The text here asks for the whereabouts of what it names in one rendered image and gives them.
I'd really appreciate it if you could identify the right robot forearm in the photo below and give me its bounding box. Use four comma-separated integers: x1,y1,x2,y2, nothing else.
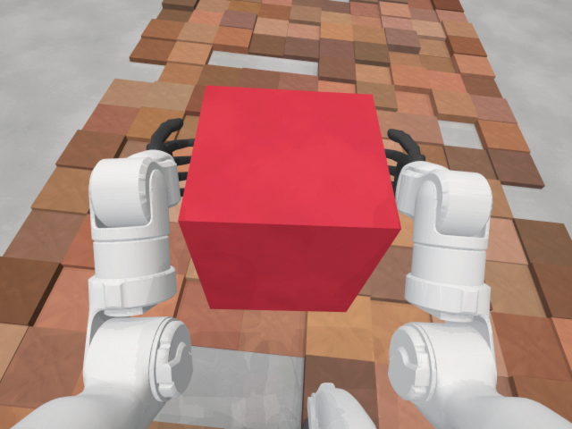
395,161,497,382

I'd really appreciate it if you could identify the left robot upper arm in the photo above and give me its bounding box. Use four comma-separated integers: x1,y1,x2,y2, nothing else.
11,316,193,429

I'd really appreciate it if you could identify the robot left hand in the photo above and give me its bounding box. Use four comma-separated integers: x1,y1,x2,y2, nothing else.
147,118,195,197

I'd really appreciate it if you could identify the robot right hand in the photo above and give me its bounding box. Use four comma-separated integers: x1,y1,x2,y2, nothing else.
384,129,425,197

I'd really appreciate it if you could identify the left robot forearm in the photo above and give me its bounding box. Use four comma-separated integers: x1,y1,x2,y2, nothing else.
83,150,181,386

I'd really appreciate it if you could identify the robot right thigh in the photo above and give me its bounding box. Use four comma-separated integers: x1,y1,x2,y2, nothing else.
307,388,376,429

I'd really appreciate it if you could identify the right robot shin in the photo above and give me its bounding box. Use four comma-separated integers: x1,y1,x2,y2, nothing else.
318,383,335,391

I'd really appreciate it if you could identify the carton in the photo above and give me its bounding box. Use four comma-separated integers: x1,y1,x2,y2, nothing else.
178,85,401,312

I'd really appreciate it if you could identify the right robot upper arm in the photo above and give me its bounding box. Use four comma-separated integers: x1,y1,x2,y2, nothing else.
388,322,572,429

